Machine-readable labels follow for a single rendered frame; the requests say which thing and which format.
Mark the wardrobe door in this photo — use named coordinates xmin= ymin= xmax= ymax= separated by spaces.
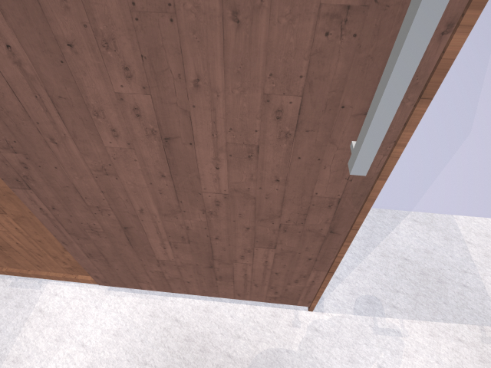
xmin=0 ymin=0 xmax=469 ymax=307
xmin=0 ymin=178 xmax=90 ymax=276

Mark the handle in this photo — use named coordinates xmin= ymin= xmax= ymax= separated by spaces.
xmin=348 ymin=0 xmax=449 ymax=176

